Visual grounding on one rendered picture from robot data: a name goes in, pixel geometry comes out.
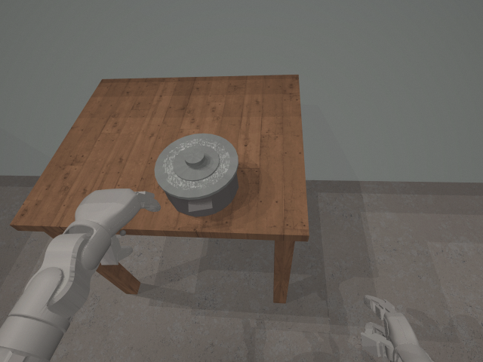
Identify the robot left hand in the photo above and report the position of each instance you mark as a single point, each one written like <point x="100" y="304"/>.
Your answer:
<point x="113" y="209"/>

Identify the table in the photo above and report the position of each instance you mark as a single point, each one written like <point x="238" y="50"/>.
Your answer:
<point x="128" y="122"/>

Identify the pot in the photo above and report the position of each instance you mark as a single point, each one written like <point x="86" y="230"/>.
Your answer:
<point x="209" y="205"/>

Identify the robot right hand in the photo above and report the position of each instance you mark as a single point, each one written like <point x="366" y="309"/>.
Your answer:
<point x="381" y="341"/>

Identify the robot right forearm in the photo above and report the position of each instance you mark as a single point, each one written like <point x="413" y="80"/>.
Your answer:
<point x="410" y="353"/>

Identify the robot left forearm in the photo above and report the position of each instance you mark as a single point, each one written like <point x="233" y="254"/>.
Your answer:
<point x="43" y="313"/>

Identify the lid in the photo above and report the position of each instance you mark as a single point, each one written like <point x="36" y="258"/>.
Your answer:
<point x="179" y="180"/>

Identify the knob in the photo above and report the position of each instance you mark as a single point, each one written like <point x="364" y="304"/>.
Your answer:
<point x="194" y="157"/>

